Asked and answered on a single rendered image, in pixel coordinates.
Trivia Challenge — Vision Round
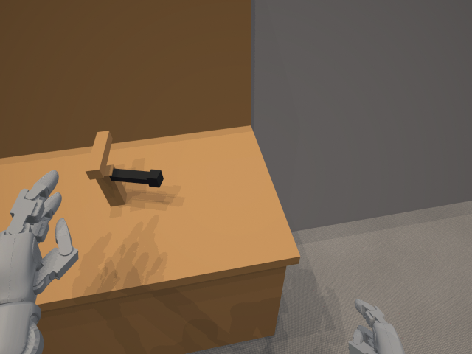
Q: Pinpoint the robot right hand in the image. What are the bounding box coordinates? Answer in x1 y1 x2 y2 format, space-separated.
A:
349 299 405 354

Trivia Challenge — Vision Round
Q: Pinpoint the tap lever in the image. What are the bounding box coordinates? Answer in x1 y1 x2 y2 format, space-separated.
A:
109 169 164 187

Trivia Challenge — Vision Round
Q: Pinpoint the robot left forearm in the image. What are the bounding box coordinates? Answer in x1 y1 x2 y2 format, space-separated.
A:
0 302 44 354

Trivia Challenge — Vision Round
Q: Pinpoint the robot left hand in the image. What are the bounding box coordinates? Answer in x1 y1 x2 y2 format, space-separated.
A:
0 170 78 305

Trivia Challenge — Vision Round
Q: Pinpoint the counter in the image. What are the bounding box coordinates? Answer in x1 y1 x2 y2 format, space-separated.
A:
0 0 300 354

